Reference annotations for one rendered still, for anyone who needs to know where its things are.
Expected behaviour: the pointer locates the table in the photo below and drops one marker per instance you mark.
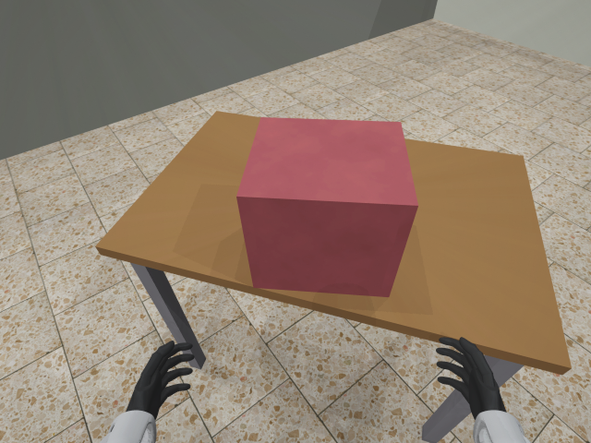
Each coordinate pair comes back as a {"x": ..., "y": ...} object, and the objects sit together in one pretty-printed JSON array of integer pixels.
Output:
[{"x": 474, "y": 264}]

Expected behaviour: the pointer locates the robot left hand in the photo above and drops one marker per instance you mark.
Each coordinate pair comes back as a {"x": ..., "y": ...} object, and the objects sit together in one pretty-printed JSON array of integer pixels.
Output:
[{"x": 150, "y": 391}]

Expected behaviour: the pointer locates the robot left forearm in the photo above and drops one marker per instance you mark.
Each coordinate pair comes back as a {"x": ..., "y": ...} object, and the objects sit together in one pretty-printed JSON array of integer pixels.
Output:
[{"x": 132, "y": 427}]

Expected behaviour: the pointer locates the robot right hand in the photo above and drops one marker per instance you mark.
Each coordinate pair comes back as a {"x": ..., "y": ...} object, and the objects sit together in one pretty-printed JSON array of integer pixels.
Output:
[{"x": 479, "y": 387}]

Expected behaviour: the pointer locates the robot right forearm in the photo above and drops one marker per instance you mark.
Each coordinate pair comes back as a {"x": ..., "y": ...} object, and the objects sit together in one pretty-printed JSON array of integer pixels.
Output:
[{"x": 498, "y": 427}]

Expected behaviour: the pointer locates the carton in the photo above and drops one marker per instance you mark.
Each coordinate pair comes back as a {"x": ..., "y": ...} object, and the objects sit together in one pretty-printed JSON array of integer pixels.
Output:
[{"x": 326, "y": 206}]

